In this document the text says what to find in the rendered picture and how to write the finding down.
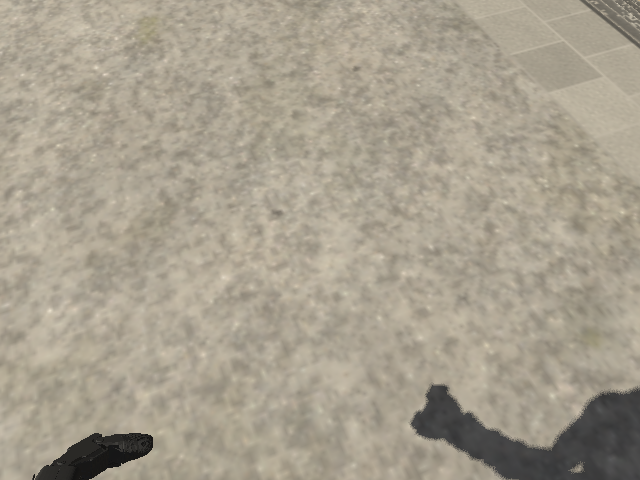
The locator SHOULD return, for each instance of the left robot hand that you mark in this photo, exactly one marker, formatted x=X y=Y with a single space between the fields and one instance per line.
x=94 y=454

